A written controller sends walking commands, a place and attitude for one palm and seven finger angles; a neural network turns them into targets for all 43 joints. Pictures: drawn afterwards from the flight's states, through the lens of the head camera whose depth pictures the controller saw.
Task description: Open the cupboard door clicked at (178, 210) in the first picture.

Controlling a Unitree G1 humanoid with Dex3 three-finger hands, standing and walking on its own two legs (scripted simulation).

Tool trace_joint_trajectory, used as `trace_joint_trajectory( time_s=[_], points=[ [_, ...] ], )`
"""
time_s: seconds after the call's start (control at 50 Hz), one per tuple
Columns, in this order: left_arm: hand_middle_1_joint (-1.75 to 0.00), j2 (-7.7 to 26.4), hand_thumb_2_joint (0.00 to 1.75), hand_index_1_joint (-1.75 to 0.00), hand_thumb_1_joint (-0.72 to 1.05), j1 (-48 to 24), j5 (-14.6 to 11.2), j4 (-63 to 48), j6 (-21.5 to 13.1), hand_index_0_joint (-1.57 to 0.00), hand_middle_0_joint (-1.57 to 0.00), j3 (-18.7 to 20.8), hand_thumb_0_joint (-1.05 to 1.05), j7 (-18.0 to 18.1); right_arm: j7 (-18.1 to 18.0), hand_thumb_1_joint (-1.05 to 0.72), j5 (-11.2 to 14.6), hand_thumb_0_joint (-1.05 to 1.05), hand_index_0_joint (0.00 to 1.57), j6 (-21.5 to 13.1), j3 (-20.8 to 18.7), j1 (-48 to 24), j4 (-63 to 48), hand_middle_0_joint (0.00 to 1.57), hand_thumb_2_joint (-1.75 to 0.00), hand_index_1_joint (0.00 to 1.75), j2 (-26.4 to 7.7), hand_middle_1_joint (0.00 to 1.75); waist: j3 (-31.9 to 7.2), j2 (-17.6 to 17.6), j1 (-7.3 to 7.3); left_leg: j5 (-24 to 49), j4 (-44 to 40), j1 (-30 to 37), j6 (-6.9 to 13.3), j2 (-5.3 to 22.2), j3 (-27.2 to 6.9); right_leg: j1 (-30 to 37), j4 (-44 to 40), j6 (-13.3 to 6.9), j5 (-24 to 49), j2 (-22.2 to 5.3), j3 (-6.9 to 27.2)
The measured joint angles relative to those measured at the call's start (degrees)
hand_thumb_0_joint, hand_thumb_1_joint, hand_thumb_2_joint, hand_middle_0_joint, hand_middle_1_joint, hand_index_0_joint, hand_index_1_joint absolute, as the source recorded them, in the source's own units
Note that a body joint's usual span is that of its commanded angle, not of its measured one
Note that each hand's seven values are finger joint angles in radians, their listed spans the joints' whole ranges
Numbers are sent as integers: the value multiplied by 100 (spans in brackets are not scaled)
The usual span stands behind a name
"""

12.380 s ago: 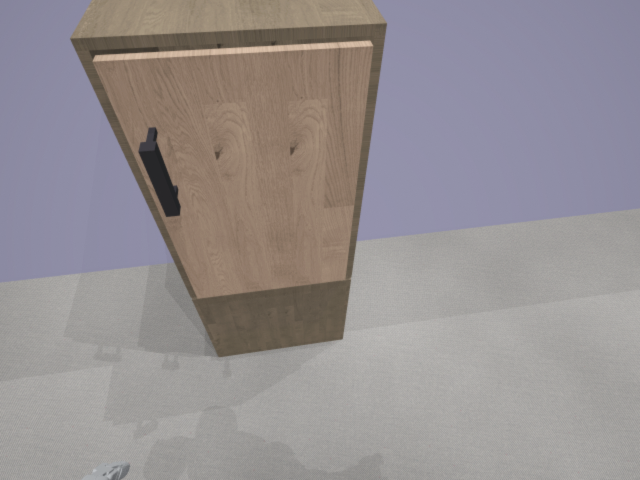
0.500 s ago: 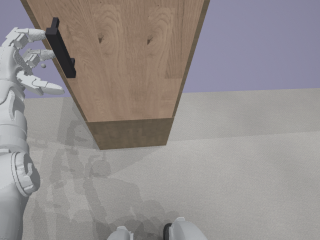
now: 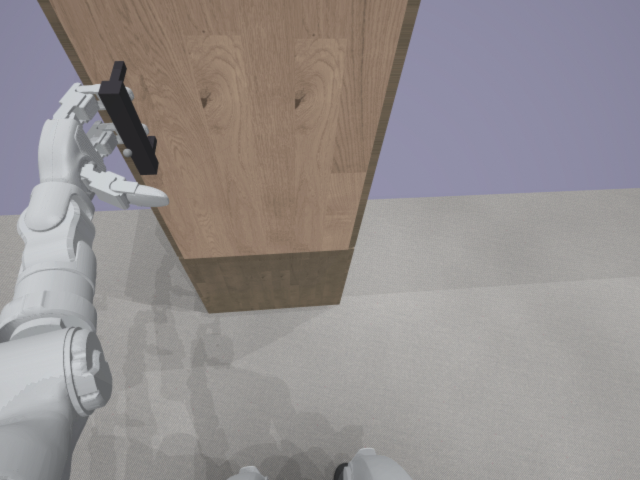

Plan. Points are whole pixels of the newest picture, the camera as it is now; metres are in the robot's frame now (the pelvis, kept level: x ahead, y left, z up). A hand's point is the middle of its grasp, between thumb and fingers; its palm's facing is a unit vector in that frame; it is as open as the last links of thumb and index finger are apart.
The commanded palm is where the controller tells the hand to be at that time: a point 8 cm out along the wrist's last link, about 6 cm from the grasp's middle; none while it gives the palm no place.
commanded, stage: slide the fingers in behind the handle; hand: left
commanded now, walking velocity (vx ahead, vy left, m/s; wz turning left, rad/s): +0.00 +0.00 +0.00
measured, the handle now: (134, 121) +0.55 +0.22 +0.10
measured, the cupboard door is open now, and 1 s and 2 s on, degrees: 0 1 29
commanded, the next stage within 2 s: close the thumb around the handle in 0.46 s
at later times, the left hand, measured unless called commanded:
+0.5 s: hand (143, 152) +0.48 +0.19 +0.11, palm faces +0.04 -1.00 -0.02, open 14.0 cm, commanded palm +0.46 +0.24 +0.10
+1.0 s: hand (146, 149) +0.49 +0.19 +0.10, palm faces +0.04 -1.00 -0.01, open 8.8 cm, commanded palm +0.47 +0.24 +0.10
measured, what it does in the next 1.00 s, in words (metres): stands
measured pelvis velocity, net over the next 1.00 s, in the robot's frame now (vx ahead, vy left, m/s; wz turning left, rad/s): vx -0.01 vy -0.01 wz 0.01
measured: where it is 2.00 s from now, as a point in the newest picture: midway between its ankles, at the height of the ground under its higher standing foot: outside the picture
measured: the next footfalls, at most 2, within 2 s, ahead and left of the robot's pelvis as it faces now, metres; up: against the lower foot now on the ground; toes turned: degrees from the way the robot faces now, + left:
none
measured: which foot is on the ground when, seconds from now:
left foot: down 0.00-1.00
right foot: down 0.00-1.00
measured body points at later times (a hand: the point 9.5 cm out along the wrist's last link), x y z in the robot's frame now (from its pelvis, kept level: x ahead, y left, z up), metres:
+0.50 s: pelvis -0.01 -0.01 +0.00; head +0.09 +0.00 +0.43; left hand +0.48 +0.25 +0.11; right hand +0.00 -0.27 -0.12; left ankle -0.03 +0.10 -0.70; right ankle +0.02 -0.11 -0.70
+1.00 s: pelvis -0.01 -0.01 +0.00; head +0.10 +0.00 +0.43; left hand +0.48 +0.25 +0.11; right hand +0.00 -0.27 -0.12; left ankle -0.03 +0.10 -0.70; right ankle +0.02 -0.11 -0.70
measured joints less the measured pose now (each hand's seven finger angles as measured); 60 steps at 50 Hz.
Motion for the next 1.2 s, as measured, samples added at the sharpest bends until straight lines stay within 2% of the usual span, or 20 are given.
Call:
trace_joint_trajectory(
  time_s=[0.06, 0.12, 0.32, 0.5, 0.68, 0.82, 1.12, 1.2],
  points=[
    [-119, -74, 30, -120, -50, -90, -35, 120, -19, -29, -29, -108, -1, 76, -5, -90, -2, 0, 20, -33, -5, -30, 76, 20, -89, 30, -8, 30, 17, -6, 32, 18, -1, 16, -7, -23, -37, 27, 12, -8, -7, -24, -35],
    [-119, -133, 30, -120, -50, -236, 34, 251, -48, -29, -28, -226, -1, 143, -10, -90, -16, 0, 20, -81, -6, -69, 136, 20, -89, 30, -20, 30, 35, -19, 30, 35, 23, -20, -14, -47, -76, 3, 47, -16, -13, -50, -73],
    [-119, -51, 30, -120, -50, -418, 197, 511, -169, -29, -29, -64, -1, 251, -23, -91, -39, 0, 20, -150, 1, -79, 99, 20, -89, 30, -51, 30, 58, -24, -76, 61, 75, -108, -30, -33, -24, -132, 150, -40, 8, -38, -24],
    [-120, 94, 30, -120, -50, -514, 178, 629, -179, -29, -30, -38, -1, 149, -64, -91, -19, 0, 20, -160, 32, 38, 148, 20, -89, 30, -62, 30, 114, -16, -112, 103, 81, -179, -43, -23, -29, -199, 148, -56, 54, -28, -28],
    [-120, 96, 32, -121, -45, -608, 188, 647, -181, -30, -30, -40, -1, 233, -63, -91, -48, 0, 20, -201, 6, 100, 205, 20, -89, 30, -84, 30, 105, -12, -142, 116, 97, -269, -44, -28, -40, -282, 155, -56, 66, -32, -37],
    [-123, 88, 43, -123, -20, -579, 178, 633, -163, -31, -32, -22, -1, 212, -60, -91, -50, 0, 20, -188, 7, 92, 192, 20, -89, 30, -87, 30, 91, -6, -136, 99, 83, -241, -38, -22, -28, -257, 136, -49, 59, -23, -23],
    [-131, 47, 77, -132, 58, -545, 182, 578, -158, -37, -38, -13, 1, 200, -58, -90, -59, 0, 20, -176, 18, -9, 105, 20, -89, 30, -60, 30, 68, -3, -122, 50, 84, -235, -20, -27, -13, -255, 135, -25, 17, -24, -2],
    [-133, 27, 83, -133, 74, -522, 188, 549, -141, -39, -39, 0, 1, 173, -52, -91, -58, 0, 20, -149, 20, -6, 102, 20, -89, 30, -51, 30, 57, -6, -120, 33, 78, -221, -15, -24, -6, -243, 126, -19, 4, -20, 5]
  ],
)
